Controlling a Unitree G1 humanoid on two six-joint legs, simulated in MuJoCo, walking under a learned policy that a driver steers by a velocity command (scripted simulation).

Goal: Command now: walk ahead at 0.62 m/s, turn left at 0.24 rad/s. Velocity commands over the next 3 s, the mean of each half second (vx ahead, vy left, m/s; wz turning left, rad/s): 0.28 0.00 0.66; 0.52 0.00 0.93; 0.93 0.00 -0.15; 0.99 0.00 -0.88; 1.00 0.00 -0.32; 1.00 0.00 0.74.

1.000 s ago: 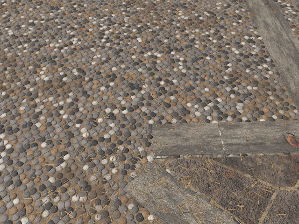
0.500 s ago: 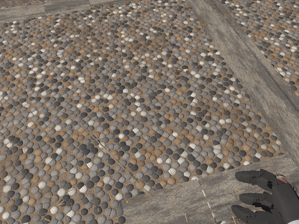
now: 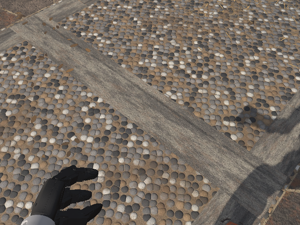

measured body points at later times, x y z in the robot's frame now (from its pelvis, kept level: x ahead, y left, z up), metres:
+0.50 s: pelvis +0.25 +0.04 +0.00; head +0.29 +0.06 +0.45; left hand +0.35 +0.35 -0.10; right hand +0.48 -0.19 -0.09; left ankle +0.34 +0.13 -0.71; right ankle +0.17 -0.10 -0.65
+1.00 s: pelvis +0.41 +0.07 +0.03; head +0.43 +0.07 +0.48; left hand +0.22 +0.31 -0.07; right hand +0.76 +0.07 -0.02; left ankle +0.33 +0.17 -0.62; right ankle +0.48 -0.04 -0.71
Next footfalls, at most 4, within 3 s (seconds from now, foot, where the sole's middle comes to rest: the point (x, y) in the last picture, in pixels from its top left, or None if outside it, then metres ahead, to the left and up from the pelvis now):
0.44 left None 0.37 0.14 -0.75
0.84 right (146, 210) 0.51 -0.01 -0.75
1.26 left None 0.46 0.41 -0.75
1.70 right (19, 143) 0.91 0.58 -0.75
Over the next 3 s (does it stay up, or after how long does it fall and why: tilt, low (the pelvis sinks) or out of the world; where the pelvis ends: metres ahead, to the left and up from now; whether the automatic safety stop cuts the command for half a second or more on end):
stays up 1.86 0.90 -0.01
